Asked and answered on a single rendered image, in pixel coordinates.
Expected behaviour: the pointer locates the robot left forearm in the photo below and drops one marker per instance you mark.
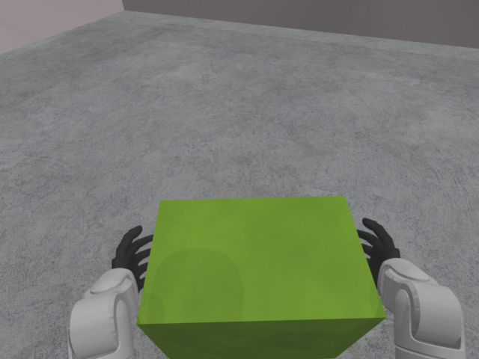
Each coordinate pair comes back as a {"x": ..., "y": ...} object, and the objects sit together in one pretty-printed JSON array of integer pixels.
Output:
[{"x": 99, "y": 325}]

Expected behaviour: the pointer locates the carton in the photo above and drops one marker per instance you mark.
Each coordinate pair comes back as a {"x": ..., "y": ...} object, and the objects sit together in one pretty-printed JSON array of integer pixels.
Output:
[{"x": 257, "y": 278}]

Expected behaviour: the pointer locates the robot left hand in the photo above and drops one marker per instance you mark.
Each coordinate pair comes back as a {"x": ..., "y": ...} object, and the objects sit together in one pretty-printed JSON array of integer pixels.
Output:
[{"x": 127, "y": 259}]

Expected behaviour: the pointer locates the robot right forearm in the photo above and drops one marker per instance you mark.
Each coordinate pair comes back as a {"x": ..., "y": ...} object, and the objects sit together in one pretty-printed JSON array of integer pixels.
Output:
[{"x": 428, "y": 319}]

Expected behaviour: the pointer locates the robot right hand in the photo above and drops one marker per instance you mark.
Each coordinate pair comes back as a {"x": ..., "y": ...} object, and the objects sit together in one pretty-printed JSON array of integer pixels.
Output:
[{"x": 383, "y": 247}]

